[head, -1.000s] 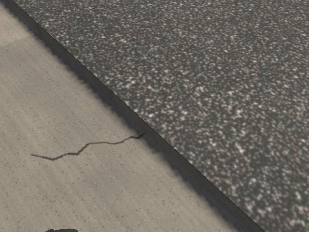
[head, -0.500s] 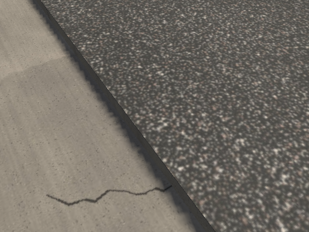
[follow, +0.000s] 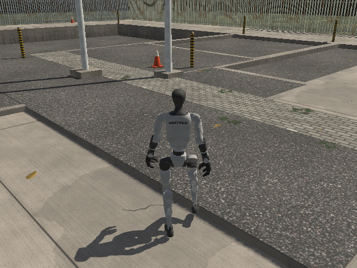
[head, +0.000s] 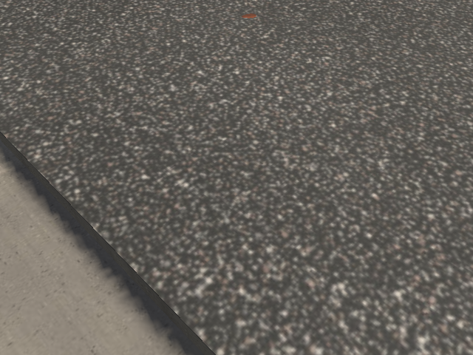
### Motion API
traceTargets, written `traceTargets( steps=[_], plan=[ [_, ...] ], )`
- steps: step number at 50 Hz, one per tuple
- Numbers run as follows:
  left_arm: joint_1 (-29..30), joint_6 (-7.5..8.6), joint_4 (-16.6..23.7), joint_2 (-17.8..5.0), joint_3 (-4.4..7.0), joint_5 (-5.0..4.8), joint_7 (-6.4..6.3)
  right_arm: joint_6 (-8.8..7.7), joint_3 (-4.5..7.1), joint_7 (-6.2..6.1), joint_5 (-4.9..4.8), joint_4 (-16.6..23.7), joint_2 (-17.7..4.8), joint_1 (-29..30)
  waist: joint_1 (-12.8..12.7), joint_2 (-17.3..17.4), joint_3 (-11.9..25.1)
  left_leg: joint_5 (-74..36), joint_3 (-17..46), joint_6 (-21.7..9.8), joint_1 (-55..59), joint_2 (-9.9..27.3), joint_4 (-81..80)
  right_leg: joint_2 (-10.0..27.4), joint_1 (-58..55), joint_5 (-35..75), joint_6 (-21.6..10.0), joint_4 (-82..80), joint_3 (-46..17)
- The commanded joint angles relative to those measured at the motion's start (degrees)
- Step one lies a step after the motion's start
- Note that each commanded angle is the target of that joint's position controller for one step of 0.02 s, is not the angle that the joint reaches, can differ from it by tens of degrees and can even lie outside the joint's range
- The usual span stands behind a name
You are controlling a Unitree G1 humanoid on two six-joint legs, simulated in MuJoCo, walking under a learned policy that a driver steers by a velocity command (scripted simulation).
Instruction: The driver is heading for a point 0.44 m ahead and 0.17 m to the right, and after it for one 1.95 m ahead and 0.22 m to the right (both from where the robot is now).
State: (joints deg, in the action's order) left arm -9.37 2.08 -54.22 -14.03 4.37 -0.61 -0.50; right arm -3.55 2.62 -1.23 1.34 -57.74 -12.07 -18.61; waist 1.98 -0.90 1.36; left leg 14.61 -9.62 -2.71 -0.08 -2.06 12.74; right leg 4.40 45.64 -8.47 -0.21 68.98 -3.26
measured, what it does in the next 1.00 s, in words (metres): walks ahead, turning right: right foot, then left foot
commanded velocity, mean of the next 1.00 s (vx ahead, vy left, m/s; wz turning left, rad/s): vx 0.29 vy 0.00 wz -0.46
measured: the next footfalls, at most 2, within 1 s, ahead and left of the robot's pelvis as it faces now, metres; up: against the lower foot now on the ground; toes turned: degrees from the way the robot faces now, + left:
right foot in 0.14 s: +0.17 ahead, -0.11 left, +0.00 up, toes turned -7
left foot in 0.62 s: +0.35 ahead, +0.08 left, +0.00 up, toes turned -25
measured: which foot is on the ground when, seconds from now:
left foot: down 0.00-0.14, up 0.16-0.60, down 0.62-1.00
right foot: down 0.00-0.06, up 0.08-0.12, down 0.14-0.62, up 0.64-1.00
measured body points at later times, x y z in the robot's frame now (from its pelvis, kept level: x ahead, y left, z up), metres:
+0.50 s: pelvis +0.17 -0.02 +0.00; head +0.20 -0.05 +0.45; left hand +0.33 +0.24 -0.10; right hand +0.28 -0.31 -0.11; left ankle +0.29 +0.12 -0.69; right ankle +0.13 -0.11 -0.74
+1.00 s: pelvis +0.36 -0.07 +0.00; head +0.41 -0.07 +0.45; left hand +0.66 -0.07 -0.06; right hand +0.16 -0.19 -0.12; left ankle +0.32 +0.09 -0.74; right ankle +0.43 -0.24 -0.60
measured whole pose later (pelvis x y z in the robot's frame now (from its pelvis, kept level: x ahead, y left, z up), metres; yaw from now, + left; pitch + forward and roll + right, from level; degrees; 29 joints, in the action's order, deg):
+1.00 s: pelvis +0.36 -0.07 +0.00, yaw -28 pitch +4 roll -2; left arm -1.3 2.5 -27.5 -5.1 -4.0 0.1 0.9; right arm -1.6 -0.3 -1.5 -0.3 -56.6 -6.4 -33.0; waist 4.7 -0.5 -1.2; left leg 15.7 -2.0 0.1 -0.1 3.3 12.4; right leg 2.9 55.4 -20.2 -0.5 74.6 4.9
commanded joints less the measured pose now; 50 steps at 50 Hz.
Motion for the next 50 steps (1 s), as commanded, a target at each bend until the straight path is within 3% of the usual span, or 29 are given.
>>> traceTargets(
  steps=[1, 3, 5, 6, 7, 8, 9, 10, 11, 12, 13, 17, 21, 24, 26, 30, 31, 32, 33, 34, 35, 36, 39, 42, 44, 46, 47, 48, 50],
  plan=[
    [7.28, 1.21, 6.38, -0.48, -0.65, 0.09, 1.47, 1.72, 0.67, -1.77, -0.04, 2.47, -7.00, -1.16, 0.80, 2.08, -4.95, -44.71, 4.08, -4.62, 10.64, 17.49, 3.62, 0.19, 12.04, -3.35, 0.34, -7.39, 3.02],
    [8.93, 1.26, 8.85, 1.43, -1.39, -0.13, 3.02, 2.96, 0.43, -2.74, -0.28, 4.22, -8.90, 1.00, -0.51, 4.21, -1.78, -61.36, 0.55, -3.45, 8.10, 16.30, 9.15, -3.24, -1.27, -6.03, -0.11, -19.51, 8.18],
    [2.47, 1.12, 9.00, -2.54, 0.03, -0.10, 3.70, 3.33, 1.60, -3.22, -1.60, 4.60, -13.74, 1.45, -3.69, 9.81, 4.78, -71.95, 2.62, -2.60, 12.86, 17.52, 19.24, -5.80, -14.16, -6.09, -2.20, -35.31, 7.15],
    [-5.26, 1.09, 6.99, -5.58, 1.24, -0.19, 3.81, 3.22, 2.32, -3.00, -2.84, 5.12, -15.21, 4.13, -7.36, 10.55, 7.51, -66.33, 1.65, -0.99, 13.38, 16.21, 27.70, -6.30, -22.71, 3.72, -3.52, -48.98, 7.34],
    [-11.25, 0.92, 5.22, -9.62, 2.70, -0.17, 2.78, 2.19, 2.29, -2.21, -2.84, 6.18, -14.32, 5.94, -10.39, 7.40, 9.22, -50.88, 0.41, 2.00, 3.01, 11.88, 38.86, -5.47, -37.55, 20.50, -5.47, -55.78, 4.78],
    [-11.61, 0.23, 4.00, -13.87, 2.93, 0.03, 0.95, 0.43, 0.26, -1.01, 1.48, 8.65, -6.13, 4.95, -5.75, -7.47, 9.66, 17.31, 2.79, 4.65, -24.29, 5.67, 55.13, 4.71, -57.84, 59.42, -8.25, -42.43, -7.79],
    [-14.16, 0.46, 6.08, -16.80, 2.82, 3.55, 0.55, -1.81, -0.72, 0.39, 0.41, 9.17, -2.66, -0.31, -4.00, -9.28, 19.49, 27.00, 12.08, 6.53, -36.72, -0.40, 70.40, 18.98, -68.51, 86.52, -21.99, -35.83, -25.81],
    [-12.40, 0.05, 7.38, -14.45, 3.13, 3.14, 0.52, -2.32, 0.21, 0.87, -1.14, 9.89, -6.15, 3.10, -6.87, -3.22, 21.13, 22.29, 15.90, 7.73, -39.49, 0.69, 74.80, 19.13, -65.23, 75.65, -25.69, -40.16, -24.80],
    [-7.66, -0.24, 8.58, -11.80, 2.71, 1.56, 0.22, -2.04, 0.83, 0.91, -2.33, 11.19, -7.73, 6.31, -5.59, -2.52, 12.85, 18.23, 14.59, 7.69, -44.23, 2.34, 73.55, 14.85, -59.56, 60.18, -23.06, -41.93, -19.42],
    [-4.13, -0.68, 9.75, -9.24, 2.22, 0.46, -0.10, -1.28, 1.25, 0.19, -1.68, 11.24, -8.40, 8.32, -4.06, 1.78, 8.25, 14.20, 13.62, 7.75, -43.98, 3.93, 69.97, 11.00, -51.74, 47.27, -19.34, -44.05, -16.08],
    [-2.43, -1.09, 10.51, -7.75, 1.75, -0.15, -0.18, -0.11, 1.78, -0.34, -1.32, 11.98, -9.25, 9.50, -2.76, 2.02, 4.89, 11.94, 13.46, 8.13, -41.56, 4.26, 66.86, 9.30, -44.52, 41.85, -18.08, -45.88, -14.95],
    [-2.99, -2.22, 11.80, -9.36, 2.25, 0.96, -1.29, 2.17, 1.34, -0.74, -1.11, 14.19, -5.79, 9.49, -0.57, -4.32, 4.67, 7.40, 10.72, 9.90, -34.57, 2.60, 54.04, 4.43, -35.99, 38.91, -15.58, -47.75, -11.07],
    [-4.10, -3.45, 14.19, -9.64, 2.25, 0.72, -2.34, 2.49, 1.03, -0.11, -1.18, 15.86, -5.53, 14.26, -2.69, -5.91, 5.73, 1.66, 11.30, 11.04, -33.61, 2.88, 42.65, 3.57, -36.13, 12.12, -15.02, -49.46, -15.46],
    [-5.35, -3.56, 15.61, -9.83, 2.09, 1.41, -2.15, 1.56, 1.05, 0.35, -1.66, 17.27, -6.08, 18.29, -4.55, -7.03, 0.73, 1.44, 12.16, 9.86, -33.51, 1.73, 36.08, 3.53, -33.27, -12.21, -15.05, -51.57, -20.95],
    [-6.12, -3.35, 16.15, -9.94, 1.93, 1.46, -2.18, 0.46, 1.43, 0.67, -1.90, 18.21, -6.96, 19.75, -5.12, -8.09, -1.65, 2.25, 12.72, 8.39, -32.05, 1.07, 30.78, 3.89, -33.11, -16.96, -14.44, -50.77, -23.91],
    [-4.39, -3.26, 17.63, -7.95, 0.96, 1.00, -2.35, -1.55, 3.42, 1.16, -2.61, 16.06, -9.13, 11.12, 0.44, -10.77, -1.49, -5.85, 10.90, 5.15, -12.86, 0.01, 12.96, 0.30, -27.87, -10.70, -10.24, -43.52, -24.18],
    [-4.11, -2.72, 18.06, -5.31, 0.16, 1.28, -2.24, -1.95, 4.35, 0.94, -1.97, 14.68, -11.05, 5.07, 3.08, -7.93, 1.03, -8.04, 13.44, 3.86, -3.09, 3.73, 12.02, -3.35, -22.88, -9.44, -7.40, -33.96, -20.22],
    [-5.52, -1.90, 18.99, 1.14, -1.57, 1.96, -1.89, -2.09, 5.43, 0.67, -0.57, 13.86, -16.27, -2.53, 3.55, 7.78, 5.98, -12.28, 31.10, -0.75, 8.42, 18.67, 9.06, -11.65, -11.81, -23.07, -2.75, -9.52, -9.82],
    [-13.20, -0.78, 20.52, -2.10, -0.57, -1.39, -1.73, -2.07, 5.48, 1.52, 0.72, 13.75, -17.82, -4.57, -0.16, 21.18, 9.53, 0.02, 58.73, -9.98, 12.02, 29.75, 1.28, -12.20, -0.52, -28.54, -0.20, 7.95, -8.55],
    [-12.49, -0.66, 18.62, -6.08, 0.45, -2.00, -1.80, -1.82, 4.32, 1.75, -0.28, 14.56, -12.99, -0.37, -0.18, 13.41, 2.75, 9.49, 55.90, -11.82, 9.30, 29.19, 0.95, -8.56, 7.08, -24.90, 1.11, 24.45, -8.24],
    [-6.52, -0.96, 19.41, -6.42, 0.66, -1.41, -1.73, -0.95, 3.31, 1.49, -1.19, 14.18, -9.30, 0.21, 1.59, 9.76, -3.06, 10.47, 44.12, -10.07, 5.25, 26.46, 1.85, -7.45, 12.74, -21.55, 0.98, 35.40, -5.06],
    [-3.67, -0.98, 19.74, -4.32, 0.09, -1.06, -1.67, -0.26, 2.43, 1.39, -0.83, 13.56, -7.19, -0.36, 2.20, 6.01, -4.56, 8.67, 36.57, -7.91, 3.51, 22.65, 2.37, -7.15, 15.64, -17.97, 0.26, 42.83, -3.64],
    [-0.22, -0.52, 23.34, 1.96, -2.04, -2.42, 0.96, 0.38, -0.52, 1.33, 0.35, 8.48, 0.59, -7.47, 1.22, 8.55, -6.15, 1.89, 23.83, -5.63, 0.69, 17.95, 4.25, -5.59, 25.27, -14.53, -2.50, 56.88, -3.37],
    [3.36, -0.48, 27.62, 7.55, -5.68, -1.55, 2.67, 1.40, -1.11, 1.38, -0.19, 5.77, -0.47, -9.86, -1.59, 5.15, -8.52, 7.01, 19.50, -5.60, -10.59, 15.78, 2.40, -5.30, 29.59, -10.43, -2.77, 51.88, -3.10],
    [6.95, -0.04, 30.77, 6.50, -7.03, -0.17, 2.53, 1.45, -1.32, 0.19, -0.14, 7.17, -2.88, -6.18, -3.14, 5.05, -9.38, 4.64, 15.67, -6.99, -21.35, 12.32, -3.15, -3.48, 22.28, -6.61, 0.07, 35.37, 2.13],
    [9.94, 0.87, 32.21, 5.00, -7.08, 2.02, 1.77, 0.88, -1.26, -1.01, -1.12, 7.65, -4.80, -5.09, -3.58, 5.46, -5.49, -15.95, 15.60, -8.54, -24.24, 12.09, -9.10, -0.15, 5.99, -4.27, 1.92, 17.11, 9.70],
    [12.29, 1.23, 33.16, 5.08, -7.15, 2.15, 1.21, 0.34, -0.41, -1.00, -1.83, 7.02, -7.13, -7.72, -1.93, 6.90, -2.82, -26.12, 15.23, -8.41, -20.47, 13.64, -10.34, -0.27, -0.85, -5.82, 1.76, 9.67, 10.63],
    [12.24, 1.49, 32.85, 5.26, -6.97, 1.45, 0.87, 0.37, 0.21, -1.02, -2.58, 6.12, -9.02, -9.84, -1.55, 8.70, -1.13, -35.70, 13.50, -7.75, -14.15, 13.79, -8.55, -1.52, -4.70, -9.61, 0.78, 2.72, 11.54],
    [8.22, 2.11, 31.12, 2.32, -5.20, -0.16, 0.88, 0.78, 0.13, -0.72, -1.52, 4.90, -10.22, -13.30, -3.90, 13.59, 4.04, -74.06, 13.15, -6.16, 0.50, 14.88, 2.23, -7.40, -9.93, -16.59, -2.26, -5.11, 13.70]
  ],
)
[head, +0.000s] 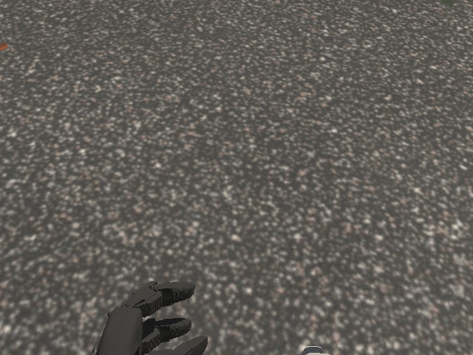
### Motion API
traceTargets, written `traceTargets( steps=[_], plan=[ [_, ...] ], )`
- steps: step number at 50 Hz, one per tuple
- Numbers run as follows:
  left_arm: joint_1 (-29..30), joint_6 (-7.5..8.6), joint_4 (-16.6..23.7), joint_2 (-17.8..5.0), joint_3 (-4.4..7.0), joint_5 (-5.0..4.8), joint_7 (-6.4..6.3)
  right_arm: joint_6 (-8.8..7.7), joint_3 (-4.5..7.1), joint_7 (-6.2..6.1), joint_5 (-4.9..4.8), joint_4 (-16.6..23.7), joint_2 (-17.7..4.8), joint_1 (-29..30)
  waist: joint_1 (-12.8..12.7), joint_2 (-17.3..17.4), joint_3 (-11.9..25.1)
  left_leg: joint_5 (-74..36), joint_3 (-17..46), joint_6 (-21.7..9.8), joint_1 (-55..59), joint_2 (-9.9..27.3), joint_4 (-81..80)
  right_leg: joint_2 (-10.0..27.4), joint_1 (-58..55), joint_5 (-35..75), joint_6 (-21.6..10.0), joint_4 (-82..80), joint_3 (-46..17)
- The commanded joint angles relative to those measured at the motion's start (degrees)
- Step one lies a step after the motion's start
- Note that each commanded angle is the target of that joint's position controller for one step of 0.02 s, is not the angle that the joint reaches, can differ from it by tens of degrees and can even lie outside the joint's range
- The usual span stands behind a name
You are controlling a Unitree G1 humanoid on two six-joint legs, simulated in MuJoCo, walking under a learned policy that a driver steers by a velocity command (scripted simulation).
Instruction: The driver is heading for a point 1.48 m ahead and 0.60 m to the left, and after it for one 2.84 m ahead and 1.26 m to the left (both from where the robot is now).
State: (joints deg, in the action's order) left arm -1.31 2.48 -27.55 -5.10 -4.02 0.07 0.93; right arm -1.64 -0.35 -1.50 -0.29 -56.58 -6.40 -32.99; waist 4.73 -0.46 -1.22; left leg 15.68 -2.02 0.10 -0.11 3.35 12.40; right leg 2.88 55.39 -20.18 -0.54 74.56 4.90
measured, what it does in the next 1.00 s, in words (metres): climbs, turning left: right foot 0.10 m higher, then left foot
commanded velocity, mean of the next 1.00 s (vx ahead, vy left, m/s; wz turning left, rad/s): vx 0.07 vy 0.00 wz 0.47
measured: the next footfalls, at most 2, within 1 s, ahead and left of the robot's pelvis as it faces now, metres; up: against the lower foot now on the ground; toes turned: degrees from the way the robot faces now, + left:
right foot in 0.06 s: +0.19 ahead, -0.12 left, +0.10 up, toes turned -2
left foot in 0.54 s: +0.17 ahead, +0.13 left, +0.10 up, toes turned +22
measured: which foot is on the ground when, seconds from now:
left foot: down 0.00-0.06, up 0.08-0.52, down 0.54-1.00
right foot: up 0.00-0.04, down 0.06-0.54, up 0.56-1.00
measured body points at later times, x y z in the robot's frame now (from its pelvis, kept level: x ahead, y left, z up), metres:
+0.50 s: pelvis +0.11 +0.00 +0.09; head +0.14 +0.02 +0.53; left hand +0.16 +0.31 -0.02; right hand +0.36 -0.20 +0.00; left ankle +0.14 +0.12 -0.63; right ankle +0.15 -0.12 -0.65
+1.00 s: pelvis +0.14 +0.01 +0.08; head +0.17 +0.03 +0.53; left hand +0.16 +0.32 -0.01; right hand +0.44 -0.13 +0.01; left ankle +0.13 +0.12 -0.65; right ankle +0.22 -0.10 -0.64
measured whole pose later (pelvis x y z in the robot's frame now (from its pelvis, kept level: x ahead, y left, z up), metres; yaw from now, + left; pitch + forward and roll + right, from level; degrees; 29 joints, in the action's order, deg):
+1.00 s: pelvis +0.14 +0.01 +0.08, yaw +32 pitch +3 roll -1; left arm -5.2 0.0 -41.2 -14.5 2.8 -0.5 -1.1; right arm 1.9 3.4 -1.2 -0.7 -30.8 -16.4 -8.9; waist 1.0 1.0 -0.8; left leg 10.5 9.3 -1.6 -22.4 -5.2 30.4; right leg -1.6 21.4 -18.3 2.1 36.8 -2.8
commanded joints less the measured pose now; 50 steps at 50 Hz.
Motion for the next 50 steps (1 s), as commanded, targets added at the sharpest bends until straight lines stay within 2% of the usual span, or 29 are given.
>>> traceTargets(
  steps=[1, 2, 3, 4, 5, 6, 7, 8, 9, 11, 13, 14, 15, 16, 19, 23, 26, 27, 28, 29, 30, 31, 32, 33, 36, 41, 44, 48, 50],
  plan=[
    [-3.48, 1.83, 3.31, -8.94, 4.22, -1.42, -0.55, -0.86, 3.16, -0.22, 0.00, 3.89, -15.94, 1.53, -8.96, 15.19, 8.65, -86.61, 7.05, -7.65, 6.03, 10.51, 7.55, -7.04, -22.76, -0.23, -3.44, -17.97, 3.70],
    [-8.80, 1.89, 2.35, -11.89, 5.42, -1.62, -0.62, -0.95, 3.32, 0.13, -0.58, 4.88, -16.05, 4.75, -13.35, 16.37, 11.60, -87.79, 6.66, -6.11, 6.25, 9.92, 15.13, -5.93, -31.36, 10.00, -5.43, -28.51, -0.29],
    [-16.66, 1.81, 0.89, -17.34, 7.28, -0.45, -1.24, -1.85, 3.40, 0.00, 0.26, 8.00, -15.59, 7.60, -16.37, 13.54, 19.08, -72.63, 6.83, -4.34, -5.06, 6.92, 28.48, 2.13, -49.73, 28.59, -8.61, -29.89, -12.90],
    [-20.35, 1.13, -0.98, -22.00, 8.13, 2.60, -1.34, -3.13, 1.72, 0.89, 2.24, 10.22, -7.14, 1.94, -11.46, -16.48, 29.29, 6.80, 5.77, 0.69, -24.02, -7.25, 53.68, 23.88, -66.74, 61.95, -20.91, -40.85, -39.95],
    [-21.35, 1.01, -0.62, -17.44, 7.14, 4.48, -1.40, -3.86, 4.10, 2.56, 1.36, 7.16, -11.75, -0.73, -12.80, -11.86, 34.53, 15.51, 20.24, 2.57, -28.26, -11.58, 74.04, 25.21, -62.80, 59.80, -24.55, -46.22, -50.50],
    [-15.14, 0.74, -0.99, -16.01, 6.96, 2.21, -1.13, -2.39, 4.92, 2.69, -1.19, 10.16, -11.61, 4.64, -9.89, -9.54, 24.19, 15.64, 15.22, 2.81, -35.69, -8.83, 81.99, 24.95, -54.86, 44.88, -21.63, -47.00, -39.74],
    [-10.96, 0.70, -2.98, -12.08, 6.26, -0.27, -0.88, -0.33, 4.13, 1.49, -1.21, 12.59, -8.80, 9.09, -7.27, -6.95, 12.10, 14.20, 7.81, 2.13, -42.02, -5.04, 81.97, 20.75, -47.89, 31.99, -16.43, -48.44, -30.67],
    [-7.85, 1.11, -4.79, -8.94, 5.78, -1.05, -0.66, 1.56, 4.39, 0.33, -1.18, 12.67, -9.10, 10.20, -5.10, -3.99, 4.70, 11.99, 6.36, 1.67, -41.49, -2.56, 79.48, 16.57, -39.95, 22.64, -11.64, -50.85, -22.32],
    [-4.78, 1.63, -5.95, -8.12, 6.01, -0.43, -0.46, 3.07, 4.77, -0.38, -1.72, 12.54, -9.35, 8.64, -2.56, -3.53, 1.46, 9.96, 6.46, 1.23, -36.35, -1.10, 76.05, 13.39, -33.12, 15.74, -8.72, -53.34, -15.36],
    [-4.73, 2.19, -8.13, -8.19, 6.81, -0.06, -0.69, 3.64, 5.10, -1.09, -1.35, 14.56, -9.39, 9.47, -1.89, -5.24, -0.88, 3.71, 5.90, 0.75, -34.01, -0.78, 69.56, 11.01, -32.25, 16.34, -7.23, -57.20, -7.41],
    [-6.09, 2.30, -9.73, -10.21, 7.60, 0.84, -1.46, 3.84, 5.44, -1.57, -1.00, 15.81, -9.98, 10.61, -1.58, -6.05, -0.31, 0.12, 4.24, 1.39, -34.87, -1.15, 62.12, 10.61, -35.20, 20.08, -9.76, -59.28, -3.17],
    [-6.39, 1.72, -10.27, -10.88, 7.97, 1.31, -2.23, 4.00, 4.78, -1.50, -0.79, 17.76, -8.69, 13.93, -1.98, -6.48, -0.58, 1.55, 4.19, 2.37, -35.43, -0.61, 54.19, 10.86, -36.29, 22.20, -10.62, -59.54, -1.39],
    [-5.72, 1.29, -10.25, -12.09, 8.38, 1.53, -2.76, 4.20, 4.43, -1.01, -0.85, 18.14, -8.54, 15.38, -2.37, -6.17, 0.19, 1.44, 2.19, 2.81, -33.30, -0.78, 47.65, 9.84, -36.73, 23.11, -10.96, -59.52, 1.51],
    [-4.91, 1.05, -9.85, -14.22, 8.96, 1.58, -3.11, 4.14, 4.14, -0.18, -0.30, 19.47, -8.54, 17.87, -3.04, -6.39, 2.45, 0.42, 1.94, 3.09, -30.51, -0.02, 43.40, 11.61, -38.15, 24.88, -11.59, -59.56, 1.17],
    [-4.23, 0.43, -9.73, -18.80, 10.26, 0.66, -3.36, 4.56, 4.56, 1.90, 0.15, 22.10, -11.57, 21.28, -4.02, -6.18, 5.20, -2.30, 1.49, 3.11, -27.22, 1.55, 38.12, 16.70, -40.34, 22.50, -13.09, -59.88, 0.05],
    [-5.07, -0.97, -10.18, -20.91, 11.03, -0.47, -2.60, 5.65, 5.74, 3.16, -0.25, 25.17, -14.62, 25.00, -5.46, -5.73, 4.21, 1.19, -0.77, 0.61, -26.16, 1.15, 31.38, 18.83, -44.06, 14.20, -11.46, -58.08, -0.25],
    [-6.68, -1.95, -11.71, -20.84, 11.11, -1.77, -2.35, 5.17, 6.39, 3.53, -0.30, 25.66, -14.64, 23.44, -4.44, -4.28, 4.51, -2.17, -3.83, -2.97, -19.20, -2.01, 18.41, 16.38, -45.73, 12.38, -7.14, -50.57, 2.69],
    [-10.42, -2.22, -13.41, -19.22, 10.77, -1.20, -2.11, 4.76, 7.43, 2.90, 0.02, 25.10, -17.19, 20.49, -4.08, -0.04, 5.34, -10.77, -1.06, -4.97, -13.22, -2.34, 12.99, 13.30, -43.63, 10.96, -4.06, -43.79, 5.23],
    [-9.40, -2.17, -12.19, -16.49, 9.91, 0.72, -2.07, 4.18, 9.18, 1.85, 0.43, 25.82, -23.58, 17.36, -3.84, 13.40, 6.40, -33.09, 15.32, -9.38, -4.32, 9.03, 10.40, 6.92, -31.84, -0.45, 0.62, -25.56, 10.29],
    [-5.46, -2.10, -8.15, -15.89, 9.31, 1.39, -2.87, 2.97, 9.02, 1.87, 1.81, 27.25, -25.93, 17.51, -2.95, 20.99, 7.77, -31.66, 33.08, -21.57, -1.81, 18.59, 7.77, -1.61, -16.57, -18.78, 4.26, -11.09, 2.78],
    [-3.63, -2.27, -8.72, -18.47, 10.13, 0.59, -2.74, 1.45, 7.88, 2.35, 1.37, 27.52, -22.07, 17.67, -1.34, 12.06, 10.48, -33.58, 30.66, -22.28, -1.19, 18.06, 7.57, -0.89, -15.25, -17.97, 4.06, -2.69, -5.44],
    [-3.27, -2.31, -8.64, -17.90, 9.99, -0.32, -2.47, 0.58, 7.11, 2.17, 1.10, 27.33, -20.76, 19.06, -2.61, 9.49, 10.02, -32.83, 25.33, -19.44, -1.87, 15.62, 8.63, -0.33, -13.88, -13.36, 3.18, -1.05, -7.25],
    [-3.86, -2.19, -9.53, -17.09, 9.87, 0.05, -2.75, 0.40, 6.97, 1.83, 0.39, 27.63, -19.76, 21.00, -3.75, 5.07, 10.02, -29.43, 22.36, -16.27, -2.64, 12.60, 9.33, 0.38, -13.65, -9.30, 2.83, -2.57, -8.50],
    [-3.22, -2.08, -9.02, -17.63, 9.97, 0.72, -3.05, 0.69, 6.51, 1.45, -0.54, 28.12, -18.63, 23.09, -4.43, 4.56, 9.59, -28.97, 21.18, -14.79, -3.88, 11.35, 9.39, 0.50, -13.68, -6.34, 3.08, -4.58, -8.96],
    [-4.71, -1.92, -9.64, -16.48, 9.60, 0.48, -3.12, 0.99, 5.92, 0.53, 0.24, 29.00, -18.18, 24.02, -5.82, 5.88, 11.43, -32.28, 19.62, -14.80, -6.01, 9.01, 8.95, -1.60, -17.59, -1.80, 3.91, -5.67, -8.50],
    [-2.30, -2.25, -9.23, -14.32, 8.35, -0.11, -3.50, 1.60, 6.42, -0.41, -0.07, 29.20, -19.00, 23.17, -4.53, 7.72, 10.06, -21.09, 21.66, -13.93, -8.06, 6.96, 8.35, -3.27, -20.81, 0.00, 4.60, -19.94, -8.95],
    [-1.64, -2.16, -9.24, -14.19, 8.16, -0.44, -3.06, 2.01, 6.61, -0.32, 0.04, 29.61, -19.21, 23.45, -3.95, 9.47, 8.94, -14.29, 24.30, -13.54, -11.77, 6.25, 8.31, -4.52, -25.95, -0.86, 3.99, -27.01, -8.90],
    [-3.56, -1.77, -9.92, -14.67, 8.28, -0.75, -2.20, 2.90, 6.07, 0.24, -0.23, 29.62, -17.80, 24.10, -3.59, 11.20, 9.53, -19.04, 26.56, -12.66, -11.57, 6.53, 11.12, -4.40, -32.17, -0.79, 2.86, -35.58, -7.62],
    [-6.39, -1.30, -10.56, -13.74, 8.19, -0.49, -1.57, 3.46, 5.55, 0.16, -0.96, 29.61, -16.79, 25.30, -5.67, 10.49, 9.38, -17.84, 25.78, -10.08, -13.63, 4.27, 13.80, -4.33, -39.56, 7.85, 1.14, -48.02, -6.29]
  ],
)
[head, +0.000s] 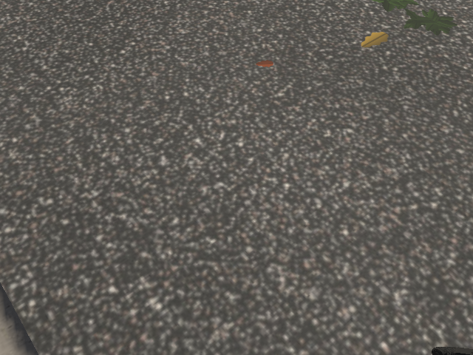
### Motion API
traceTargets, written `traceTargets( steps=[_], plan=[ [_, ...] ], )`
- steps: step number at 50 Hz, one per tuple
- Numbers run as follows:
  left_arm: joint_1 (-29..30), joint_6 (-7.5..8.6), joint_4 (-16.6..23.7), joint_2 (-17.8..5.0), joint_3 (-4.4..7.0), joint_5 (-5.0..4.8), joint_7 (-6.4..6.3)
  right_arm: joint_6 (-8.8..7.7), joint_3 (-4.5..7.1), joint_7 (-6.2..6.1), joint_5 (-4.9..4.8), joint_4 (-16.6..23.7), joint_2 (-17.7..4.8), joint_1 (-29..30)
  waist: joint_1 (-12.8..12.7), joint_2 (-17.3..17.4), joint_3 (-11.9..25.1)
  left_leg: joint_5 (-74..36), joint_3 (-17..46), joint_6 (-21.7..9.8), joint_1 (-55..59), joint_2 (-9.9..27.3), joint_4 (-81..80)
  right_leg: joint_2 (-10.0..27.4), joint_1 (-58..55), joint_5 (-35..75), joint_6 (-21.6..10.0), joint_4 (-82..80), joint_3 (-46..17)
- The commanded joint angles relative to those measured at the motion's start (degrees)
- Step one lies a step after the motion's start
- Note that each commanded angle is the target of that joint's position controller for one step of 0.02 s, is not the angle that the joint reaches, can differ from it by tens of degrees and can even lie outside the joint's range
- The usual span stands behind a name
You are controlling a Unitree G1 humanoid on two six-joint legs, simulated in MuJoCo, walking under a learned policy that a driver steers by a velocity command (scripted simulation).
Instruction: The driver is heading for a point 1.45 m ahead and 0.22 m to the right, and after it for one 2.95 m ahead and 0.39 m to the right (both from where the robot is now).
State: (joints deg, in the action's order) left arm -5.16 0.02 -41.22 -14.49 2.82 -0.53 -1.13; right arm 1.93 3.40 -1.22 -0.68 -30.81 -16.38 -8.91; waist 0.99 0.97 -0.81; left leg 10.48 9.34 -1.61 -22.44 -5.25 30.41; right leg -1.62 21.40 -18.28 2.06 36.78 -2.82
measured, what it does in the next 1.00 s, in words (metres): walks ahead: right foot, then left foot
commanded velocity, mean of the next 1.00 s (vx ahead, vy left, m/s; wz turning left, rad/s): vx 0.32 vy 0.00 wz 0.09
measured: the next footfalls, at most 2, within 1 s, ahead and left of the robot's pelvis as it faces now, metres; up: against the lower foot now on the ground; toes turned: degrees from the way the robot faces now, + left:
right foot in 0.02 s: +0.04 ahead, -0.13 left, +0.00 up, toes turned +3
left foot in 0.38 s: +0.02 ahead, +0.10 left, +0.00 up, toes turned +2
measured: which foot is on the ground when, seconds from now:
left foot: down 0.00-0.04, up 0.06-0.36, down 0.38-0.84, up 0.86-1.00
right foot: up 0.00-0.00, down 0.02-0.38, up 0.40-0.82, down 0.84-1.00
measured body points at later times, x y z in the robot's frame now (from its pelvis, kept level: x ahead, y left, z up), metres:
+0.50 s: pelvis +0.04 +0.00 +0.01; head +0.04 +0.02 +0.46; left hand +0.14 +0.28 -0.11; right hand +0.14 -0.25 -0.09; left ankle -0.02 +0.10 -0.73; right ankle +0.03 -0.13 -0.67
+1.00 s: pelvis +0.29 -0.06 +0.00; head +0.32 -0.07 +0.45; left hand +0.40 +0.21 -0.10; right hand +0.38 -0.33 -0.12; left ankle +0.19 +0.09 -0.64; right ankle +0.35 -0.14 -0.73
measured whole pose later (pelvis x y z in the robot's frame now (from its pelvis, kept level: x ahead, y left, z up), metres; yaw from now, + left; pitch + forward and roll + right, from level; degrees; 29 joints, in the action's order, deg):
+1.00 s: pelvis +0.29 -0.06 +0.00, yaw +3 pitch +2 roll +0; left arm -11.5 4.5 -43.7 -16.2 2.2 0.3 1.7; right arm -4.1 2.1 -0.1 -1.3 -42.1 -17.2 -18.6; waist 0.5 2.1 -2.4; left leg 18.9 2.6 -0.7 -25.6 4.0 68.5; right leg -2.2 19.4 -8.9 -3.8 26.6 3.5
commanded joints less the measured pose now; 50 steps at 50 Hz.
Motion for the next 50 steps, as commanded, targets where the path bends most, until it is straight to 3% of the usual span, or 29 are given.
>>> traceTargets(
  steps=[1, 2, 3, 4, 5, 7, 9, 11, 14, 18, 19, 20, 21, 22, 23, 26, 30, 33, 37, 39, 41, 42, 43, 44, 45, 46, 47, 49, 50],
  plan=[
    [-3.42, 1.29, 3.08, -6.04, 1.72, 0.94, 0.65, 0.01, 1.36, -0.13, -0.12, 3.85, -5.41, 0.22, -1.59, 6.19, 9.23, -5.89, 12.81, -5.61, 5.38, 10.38, -1.35, 4.18, -10.76, 10.80, -3.09, -13.07, -1.92],
    [-2.71, 1.15, 4.37, -9.40, 2.11, 2.16, 0.44, -0.22, 0.41, 0.07, 1.01, 3.84, -2.23, -1.90, 0.63, -5.69, 9.02, 10.09, 5.73, -1.88, -0.95, 3.75, 9.24, 15.02, -14.57, 20.11, -7.19, -16.52, -12.71],
    [-1.38, 1.03, 3.75, -10.87, 2.52, 3.03, 0.36, -0.78, 1.29, 0.13, 0.87, 5.25, -5.31, -1.16, 1.67, -18.60, 5.18, 25.21, -2.26, 1.51, -7.55, -1.81, 17.50, 23.11, -9.11, 27.28, -17.72, -19.44, -23.76],
    [-0.11, 1.37, 5.36, -9.14, 2.26, 2.66, 0.15, -1.10, 2.47, -0.02, 1.12, 3.95, -9.07, -1.17, -0.16, -14.60, 4.77, 25.56, -0.64, 3.83, -7.69, 0.51, 28.58, 23.48, -7.59, 25.02, -20.69, -20.23, -24.11],
    [1.34, 1.34, 5.63, -7.55, 1.93, 1.83, -0.33, -0.95, 3.03, 0.09, 0.36, 2.72, -9.96, -1.04, -0.02, -10.68, 3.86, 22.43, -0.55, 4.78, -9.21, 0.61, 34.06, 20.44, -8.23, 23.01, -18.67, -18.89, -19.73],
    [2.42, 1.21, 5.94, -5.97, 1.15, 0.47, -0.98, 0.01, 2.32, -0.27, 0.60, 1.25, -6.66, -1.51, 0.17, -7.80, 3.18, 18.11, -0.31, 6.50, -11.05, 1.06, 38.02, 16.72, -10.27, 23.56, -15.90, -16.98, -14.36],
    [-0.86, 0.67, 4.83, -4.28, 0.29, 0.17, -1.31, 0.18, 0.54, 0.40, 0.44, 0.89, -2.24, -1.54, -0.45, -7.55, 4.74, 13.63, -4.19, 6.75, -9.97, 2.37, 30.77, 12.51, -12.65, 7.35, -14.09, -19.18, -10.36],
    [-4.58, 0.05, 4.11, -6.81, 0.99, -0.16, -1.23, -0.38, -0.46, 1.02, 0.16, 1.81, -0.84, 2.23, -3.67, -12.00, 3.39, 14.48, -9.55, 6.51, -8.51, 3.01, 21.48, 11.76, -14.13, -5.04, -13.98, -22.24, -11.62],
    [-7.67, -0.19, 3.58, -9.97, 1.86, -0.30, -1.03, -1.75, -0.25, 1.31, -0.37, 1.65, -2.07, 2.93, -4.99, -12.62, 1.57, 17.96, -11.82, 4.24, -1.90, 2.83, 8.93, 13.56, -12.39, -8.65, -15.16, -23.20, -13.39],
    [-8.40, 0.26, 1.96, -9.60, 1.49, -1.62, -0.11, -3.78, 0.26, 1.51, -0.23, -3.22, -1.85, -6.01, -0.58, -9.25, -0.30, 2.54, -12.70, -1.62, 17.91, 2.42, -11.65, 11.65, -1.23, -10.22, -13.79, -20.28, -11.31],
    [-6.29, 1.12, 2.47, -6.73, 0.53, -0.99, 0.35, -4.12, 0.56, 1.25, -0.27, -4.42, -2.60, -11.72, 2.34, -7.22, 2.41, 3.92, -7.29, -3.09, 28.31, 6.74, -11.12, 9.69, 6.34, -9.81, -11.23, -14.39, -9.14],
    [-2.54, 2.59, 4.81, -0.89, -1.18, -0.18, 1.09, -4.49, 1.55, 0.79, 0.71, -5.07, -7.16, -18.01, 5.09, 4.25, 5.30, 15.06, 8.89, -6.87, 37.25, 18.25, -13.79, 3.14, 18.20, -8.64, -6.76, 2.81, -0.28],
    [1.17, 3.85, 7.66, -4.38, -0.40, -1.15, 1.11, -5.14, 3.33, 1.35, 1.16, -5.43, -12.47, -19.58, 6.00, 11.94, 0.73, 28.49, 26.09, -14.94, 31.74, 28.22, -21.31, 1.84, 27.76, -14.23, -5.59, 12.78, 2.30],
    [1.47, 4.44, 7.31, -8.14, 1.01, -1.93, 1.18, -6.30, 2.27, 1.26, 1.19, -5.30, -8.62, -17.40, 4.76, 7.56, -4.17, 32.56, 27.69, -16.52, 29.34, 28.36, -23.00, 5.15, 31.50, -11.04, -5.26, 21.42, -1.25],
    [-0.64, 4.70, 6.02, -8.72, 1.36, -2.08, 1.70, -7.08, 1.31, 1.18, 1.16, -5.24, -6.07, -15.08, 2.74, 6.63, -5.53, 29.69, 23.32, -14.70, 29.08, 25.68, -22.84, 5.98, 33.30, -6.03, -5.59, 24.45, -2.14],
    [-1.66, 5.26, 4.17, -7.25, 1.33, -0.46, 2.80, -7.21, 0.38, 1.60, 0.87, -5.04, -4.39, -12.44, 1.14, 4.21, -5.02, 10.81, 10.41, -11.16, 26.22, 19.82, -24.00, 8.01, 31.88, 5.40, -4.62, 24.53, -0.71],
    [1.70, 4.88, 4.08, -4.28, 0.23, -0.15, 3.47, -6.87, 0.28, 1.66, 0.93, -6.88, -4.69, -13.98, 2.18, 4.98, -4.54, -2.07, -0.05, -10.40, 19.52, 15.59, -25.39, 7.01, 24.85, 15.68, -1.59, 15.69, 3.15],
    [7.74, 5.12, 5.79, -3.05, -0.69, -0.50, 4.26, -6.84, 0.72, 1.43, 0.46, -8.81, -6.64, -16.83, 4.36, 5.47, -6.22, -4.44, -2.68, -9.98, 17.26, 15.74, -26.71, 5.52, 19.26, 20.82, -1.61, 4.71, 5.15],
    [10.00, 5.37, 6.77, -5.00, -0.48, -1.06, 5.32, -6.40, 1.41, 1.16, -0.57, -10.61, -9.17, -17.63, 3.49, 5.44, -7.10, -6.00, -3.00, -8.69, 22.93, 19.30, -25.42, 4.88, 16.06, 19.99, -3.56, -4.40, 3.82],
    [8.12, 5.41, 6.40, -6.57, 0.03, -0.94, 5.31, -5.72, 1.75, 1.02, -0.52, -11.32, -10.09, -17.16, 1.68, 6.24, -5.58, -15.61, -3.50, -7.29, 26.13, 20.19, -21.95, 3.67, 11.78, 16.95, -4.82, -6.63, 4.30],
    [-2.16, 5.12, 3.76, -10.03, 1.80, -0.65, 4.35, -4.72, 1.91, 0.72, 0.05, -11.60, -10.75, -16.19, -4.24, 7.13, 2.31, -37.73, -6.56, -5.15, 26.53, 17.77, -7.74, 0.13, -2.95, 14.06, -7.40, -7.63, 7.00],
    [-11.64, 4.81, 1.11, -12.83, 3.00, -0.74, 3.51, -4.43, 1.34, 0.36, 0.66, -11.20, -9.41, -16.82, -8.27, 6.09, 9.38, -36.99, -8.26, -3.01, 19.36, 15.24, 4.71, 1.79, -18.34, 14.42, -8.93, -5.42, 5.65],
    [-19.42, 4.72, 0.34, -18.92, 4.19, 0.94, 2.77, -4.94, -0.49, 0.59, 1.34, -8.99, -3.62, -22.48, -7.47, -7.04, 20.20, -15.55, -9.29, 0.53, -1.81, 8.82, 28.27, 17.40, -42.51, 9.76, -16.39, -4.18, -16.49],
    [-20.76, 4.85, -0.41, -17.43, 3.49, 0.63, 3.23, -6.18, -1.77, 0.72, 0.45, -9.78, 0.12, -25.85, -5.74, -18.34, 27.80, 22.32, -1.96, 1.99, -11.13, 1.21, 40.99, 24.20, -46.65, -3.40, -20.70, -16.68, -39.37],
    [-17.23, 4.89, -0.11, -12.64, 2.22, 0.11, 2.87, -7.06, -0.20, 1.19, -1.40, -9.01, -6.15, -18.33, -7.02, -13.48, 18.68, 20.28, -0.09, 1.47, -17.40, 4.74, 47.01, 22.00, -39.39, -9.01, -17.55, -20.44, -35.63],
    [-13.10, 4.71, 0.15, -10.87, 1.68, -0.14, 2.56, -7.50, 0.17, 1.37, -2.12, -7.42, -7.85, -13.03, -5.88, -9.23, 10.70, 14.91, -3.02, 0.70, -19.72, 7.90, 46.38, 20.37, -30.81, -6.68, -15.71, -20.94, -27.25],
    [-9.84, 4.69, 0.40, -9.86, 1.31, 0.18, 2.49, -7.78, 0.03, 1.07, -1.12, -6.94, -7.49, -10.33, -4.22, -4.65, 6.78, 9.91, -4.30, 0.44, -17.80, 10.37, 43.66, 18.41, -22.45, -1.04, -15.03, -22.03, -21.69],
    [-6.98, 5.33, 0.55, -7.86, 0.85, 1.42, 2.53, -6.98, 0.24, 1.03, -0.55, -7.36, -6.24, -11.88, -0.76, -6.57, 4.52, 4.71, -4.24, 0.42, -11.98, 13.24, 40.20, 14.81, -13.26, 5.45, -15.39, -25.44, -14.56],
    [-6.66, 5.82, 0.21, -7.34, 0.83, 1.16, 2.55, -6.33, 0.12, 0.95, -0.62, -7.83, -5.17, -12.91, 0.02, -6.97, 4.19, 4.26, -4.55, 0.68, -11.09, 13.64, 39.38, 14.15, -11.58, 6.53, -16.12, -26.93, -12.79]
  ],
)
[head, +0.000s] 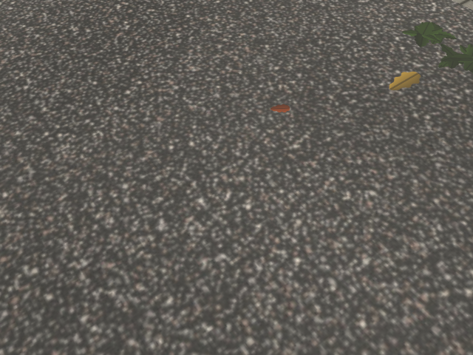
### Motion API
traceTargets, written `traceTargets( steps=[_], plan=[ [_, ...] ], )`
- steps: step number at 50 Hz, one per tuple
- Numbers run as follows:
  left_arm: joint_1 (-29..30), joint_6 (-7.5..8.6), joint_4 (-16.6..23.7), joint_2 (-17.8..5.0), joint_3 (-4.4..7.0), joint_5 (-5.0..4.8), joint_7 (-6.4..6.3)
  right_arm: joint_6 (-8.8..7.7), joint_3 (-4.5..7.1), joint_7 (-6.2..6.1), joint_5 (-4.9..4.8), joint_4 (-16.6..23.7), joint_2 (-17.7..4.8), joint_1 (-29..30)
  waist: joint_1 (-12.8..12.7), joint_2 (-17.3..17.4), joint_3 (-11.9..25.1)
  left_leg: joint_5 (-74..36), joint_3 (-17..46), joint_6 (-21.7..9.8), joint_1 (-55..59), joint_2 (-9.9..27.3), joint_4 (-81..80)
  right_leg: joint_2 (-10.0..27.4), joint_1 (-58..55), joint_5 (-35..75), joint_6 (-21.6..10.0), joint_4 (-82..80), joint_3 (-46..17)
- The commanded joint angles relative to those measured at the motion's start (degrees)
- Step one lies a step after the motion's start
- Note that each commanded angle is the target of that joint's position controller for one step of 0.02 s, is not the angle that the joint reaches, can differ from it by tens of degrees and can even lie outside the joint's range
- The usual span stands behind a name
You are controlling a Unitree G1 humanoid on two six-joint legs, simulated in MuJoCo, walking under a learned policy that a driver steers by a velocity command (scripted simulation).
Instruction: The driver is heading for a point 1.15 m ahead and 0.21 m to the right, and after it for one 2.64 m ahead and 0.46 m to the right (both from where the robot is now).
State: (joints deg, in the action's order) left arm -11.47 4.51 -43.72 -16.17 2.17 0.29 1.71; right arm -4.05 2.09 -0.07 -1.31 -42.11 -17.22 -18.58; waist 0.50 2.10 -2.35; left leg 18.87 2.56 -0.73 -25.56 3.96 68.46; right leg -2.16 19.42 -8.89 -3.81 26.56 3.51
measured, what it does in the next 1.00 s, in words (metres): walks ahead: left foot, then right foot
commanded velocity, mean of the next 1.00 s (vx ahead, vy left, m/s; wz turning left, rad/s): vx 0.50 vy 0.00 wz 0.00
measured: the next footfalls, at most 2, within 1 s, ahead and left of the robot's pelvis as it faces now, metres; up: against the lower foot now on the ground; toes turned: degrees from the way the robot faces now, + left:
left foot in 0.40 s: +0.42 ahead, +0.14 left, +0.00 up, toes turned +2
right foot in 0.92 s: +0.70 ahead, -0.11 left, +0.00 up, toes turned -2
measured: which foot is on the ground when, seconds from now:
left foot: up 0.00-0.38, down 0.40-0.94, up 0.96-1.00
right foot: down 0.00-0.42, up 0.44-0.90, down 0.92-1.00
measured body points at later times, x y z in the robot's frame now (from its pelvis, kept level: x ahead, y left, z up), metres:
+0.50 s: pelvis +0.30 +0.05 -0.01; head +0.33 +0.06 +0.44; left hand +0.34 +0.33 -0.14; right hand +0.47 -0.21 -0.09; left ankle +0.38 +0.14 -0.74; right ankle +0.15 -0.09 -0.64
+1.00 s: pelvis +0.58 -0.01 -0.01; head +0.61 -0.03 +0.44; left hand +0.76 +0.24 -0.10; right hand +0.61 -0.30 -0.14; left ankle +0.42 +0.13 -0.66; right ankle +0.66 -0.11 -0.74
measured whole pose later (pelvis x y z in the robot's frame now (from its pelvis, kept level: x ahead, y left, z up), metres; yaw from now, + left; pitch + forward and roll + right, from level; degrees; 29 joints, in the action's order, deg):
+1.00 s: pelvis +0.58 -0.01 -0.01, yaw -1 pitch +2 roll +1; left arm -6.0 5.1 -43.3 -15.7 2.3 -0.4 2.2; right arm -3.5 3.1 -0.2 -1.2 -47.6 -17.3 -20.0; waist 1.7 0.9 -1.7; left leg 27.2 2.4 -0.8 -13.7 0.0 58.1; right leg -0.3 26.2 -9.3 -3.3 33.0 2.2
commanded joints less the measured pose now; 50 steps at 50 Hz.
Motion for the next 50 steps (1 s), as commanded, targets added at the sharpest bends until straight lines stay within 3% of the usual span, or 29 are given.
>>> traceTargets(
  steps=[1, 5, 9, 14, 17, 18, 19, 20, 21, 22, 23, 24, 25, 26, 28, 30, 32, 36, 40, 43, 44, 45, 46, 47, 48, 49, 50],
  plan=[
    [-0.43, 1.83, 2.10, -5.66, 1.50, 0.01, -0.21, 0.26, 1.38, -0.35, 0.12, 3.26, -3.66, -3.34, 1.08, -7.76, 4.55, -4.52, 1.73, 0.25, -8.15, 4.64, 0.09, 14.37, -7.73, -1.33, -10.77, -17.93, -17.27],
    [-2.54, 2.22, 0.25, -7.46, 1.96, -0.14, -0.62, 0.67, 1.31, -0.73, 1.21, 5.45, -3.16, 3.96, 0.06, -4.66, -0.43, -13.50, 1.36, 2.35, -14.54, 5.62, -10.29, 13.82, -6.95, 4.94, -11.21, -20.77, -12.60],
    [-5.85, 1.40, -0.90, -8.88, 2.04, -0.78, -1.18, -0.66, 0.57, 0.30, 0.84, 7.22, -1.28, 12.12, -3.35, -3.84, -1.65, -24.53, -1.30, 1.93, -12.82, 3.47, -26.63, 11.90, -10.15, 8.88, -8.76, -20.62, -7.78],
    [-11.26, -0.45, -3.53, -10.21, 2.34, -1.35, -1.38, -1.57, 0.51, 2.25, 0.19, 10.39, -1.40, 19.81, -6.12, -3.64, -3.03, -23.60, -1.79, 0.21, -14.42, 1.40, -36.17, 15.44, -20.26, 11.26, -8.19, -17.02, -8.43],
    [-10.87, -1.50, -4.15, -11.33, 2.84, -1.47, -1.80, -1.73, 1.12, 2.93, 0.40, 10.97, -3.00, 18.40, -3.92, -5.34, -1.00, -16.53, -2.57, -2.05, -10.52, -0.61, -38.97, 16.94, -25.27, 21.75, -6.53, -11.64, -8.71],
    [-10.12, -1.72, -4.09, -11.96, 3.03, -1.42, -1.93, -1.71, 1.74, 2.79, 0.56, 10.29, -4.22, 15.06, -1.85, -6.42, 1.45, -14.48, -3.92, -3.09, -5.17, -2.37, -39.38, 16.31, -25.83, 31.20, -5.87, -7.41, -8.11],
    [-8.97, -2.10, -4.00, -11.58, 2.84, -1.32, -2.01, -1.68, 2.91, 2.37, 0.66, 8.21, -6.14, 7.40, 2.57, -6.08, 6.30, -15.67, -5.84, -4.79, 5.46, -4.34, -41.30, 13.91, -24.32, 39.16, -4.61, 1.90, -5.94],
    [-8.91, -2.01, -3.11, -9.37, 1.85, -0.54, -2.12, -1.46, 4.11, 1.69, 0.97, 5.97, -9.23, -2.51, 6.73, -4.32, 14.28, -17.96, -1.58, -7.58, 22.95, 0.23, -38.73, 11.30, -15.19, 32.45, -2.74, 15.77, -4.12],
    [-15.65, -0.78, -1.27, -2.76, -0.26, -0.11, -1.62, -1.30, 5.53, 1.35, 2.20, 5.28, -15.61, -8.07, 4.69, 8.83, 23.61, -10.19, 24.92, -16.93, 47.15, 15.92, -39.64, 1.87, 9.38, 5.88, 1.60, 39.25, -2.04],
    [-14.05, 0.59, -2.33, -4.30, -0.21, -0.59, -1.09, -1.10, 4.44, 1.40, 1.44, 4.76, -10.93, -10.03, 6.04, 11.59, 27.80, -4.95, 40.68, -19.01, 50.60, 19.25, -48.67, -1.49, 18.63, -23.16, 1.86, 47.71, -9.94],
    [-8.87, 1.34, -0.76, -8.99, 1.15, -2.35, -0.60, -0.98, 3.31, 1.31, 1.19, 4.91, -8.18, -6.02, 5.89, 7.55, 18.43, -2.15, 32.64, -15.82, 44.07, 17.37, -49.86, 2.34, 23.99, -20.96, 1.22, 51.11, -10.94],
    [-4.61, 1.68, 0.50, -8.81, 1.01, -2.62, -0.53, -0.79, 2.88, 1.22, 1.05, 5.42, -6.94, -1.86, 4.37, 3.35, 11.93, -5.60, 24.54, -14.12, 35.14, 15.05, -50.94, 5.43, 24.08, -15.80, 0.99, 48.93, -8.72],
    [-2.66, 1.58, 0.85, -8.00, 1.01, -1.79, -0.62, -0.79, 2.45, 1.46, 1.20, 5.42, -5.64, 1.39, 2.46, 0.31, 7.16, -10.79, 19.05, -13.40, 26.94, 12.60, -52.94, 7.41, 22.50, -12.07, 1.41, 44.93, -7.62],
    [-3.54, 0.99, 0.52, -7.59, 1.33, -1.24, -0.71, -1.16, 2.03, 1.64, 1.57, 5.64, -4.26, 3.43, 0.35, 1.12, 5.35, -14.24, 15.26, -12.71, 21.40, 10.59, -55.03, 9.26, 18.93, -9.16, 1.80, 41.81, -8.00],
    [-6.44, -0.37, -0.65, -5.33, 0.97, -1.03, -0.91, -1.93, 2.14, 1.86, 1.43, 5.04, -4.28, 4.65, -1.73, 2.50, 4.82, -17.59, 11.40, -13.42, 16.17, 9.08, -58.32, 9.82, 14.77, -6.55, 3.18, 39.40, -7.39],
    [-4.98, -1.15, -0.15, -4.51, 0.84, -0.67, -1.28, -2.49, 2.46, 1.67, 1.29, 3.89, -5.35, 4.17, -2.19, 2.14, 3.05, -20.87, 7.76, -13.93, 14.20, 8.61, -60.19, 10.18, 16.22, -3.47, 4.51, 35.52, -7.02],
    [-0.53, -1.06, 1.18, -4.03, 0.70, -0.30, -1.35, -2.35, 2.72, 1.13, 1.35, 2.71, -6.15, 2.62, -1.10, 1.36, 1.43, -21.93, 5.16, -13.61, 15.06, 7.93, -61.21, 10.46, 18.95, 2.49, 5.42, 28.58, -6.82],
    [7.50, -0.10, 3.00, -2.45, 0.13, -0.53, -0.50, -1.57, 3.07, 0.34, 0.85, 0.84, -7.70, -0.07, 1.87, 1.23, -0.25, -20.21, 0.45, -11.23, 16.31, 5.98, -61.57, 8.31, 16.16, 13.96, 5.29, 12.78, -4.68],
    [12.98, 0.47, 5.17, -3.26, 0.31, -1.11, 0.54, -0.57, 3.59, 0.07, 0.24, -1.78, -8.90, -3.42, 3.58, 1.71, -1.61, -18.25, 1.55, -10.66, 22.72, 9.12, -59.31, 7.07, 16.69, 13.26, 3.88, 6.01, -4.94],
    [12.19, 0.88, 5.63, -4.76, 0.86, -0.99, 1.23, 0.37, 4.06, -0.42, -0.02, -2.88, -9.51, -3.00, 1.99, 2.26, -0.92, -22.96, 2.67, -9.29, 27.67, 11.41, -55.30, 6.27, 14.93, 6.90, 1.42, 3.32, -4.85],
    [9.60, 1.00, 5.02, -5.61, 1.30, -0.92, 1.24, 0.69, 4.13, -0.55, -0.04, -2.96, -9.77, -2.14, 0.35, 2.91, 0.62, -29.40, 2.23, -8.58, 28.42, 11.04, -52.12, 5.08, 10.98, 4.85, 0.47, 2.59, -3.64],
    [3.56, 1.06, 3.25, -7.11, 2.28, -0.78, 0.96, 1.08, 3.96, -0.65, 0.03, -2.91, -9.48, -1.08, -3.05, 2.54, 4.24, -37.94, 0.23, -7.29, 27.73, 8.80, -44.60, 3.08, 2.56, 4.71, -0.92, 1.05, -1.57],
    [-5.69, 1.03, 0.62, -10.23, 3.73, -0.63, 0.38, 1.29, 3.06, -0.83, 0.62, -2.61, -7.30, -1.81, -6.59, 0.70, 11.03, -36.86, -2.29, -5.32, 22.11, 5.50, -32.19, 4.67, -11.78, 6.18, -2.99, 2.52, -3.12],
    [-12.76, 0.85, -0.17, -16.36, 5.03, 0.54, -0.10, 0.61, 1.24, -0.59, 1.51, -0.64, -2.10, -7.37, -5.77, -11.13, 20.53, -16.50, -4.91, -1.40, 2.00, -1.62, -9.82, 19.22, -34.22, 3.09, -10.56, 2.76, -25.11],
    [-14.49, 0.62, -0.95, -14.41, 4.60, -0.67, 0.21, -0.58, 0.67, -0.38, 1.00, -1.31, -0.93, -8.61, -5.83, -19.53, 25.07, 14.14, 1.11, 0.32, -11.52, -8.01, 2.56, 24.44, -41.48, -7.21, -16.02, -7.42, -45.82],
    [-11.45, 0.66, -0.39, -10.80, 3.41, -1.19, 0.19, -1.59, 2.05, 0.06, -0.45, -0.59, -6.57, -4.07, -6.68, -13.65, 17.75, 12.64, 4.82, -0.53, -18.00, -4.24, 7.40, 22.96, -36.72, -13.56, -13.29, -9.29, -41.11],
    [-7.89, 0.54, 0.32, -8.90, 2.88, -0.94, -0.02, -2.11, 2.13, 0.24, -1.05, 0.76, -7.27, 0.71, -5.80, -10.04, 11.68, 7.62, 3.03, -1.40, -19.17, -1.21, 6.23, 20.96, -29.30, -12.05, -11.11, -9.85, -33.15]
  ],
)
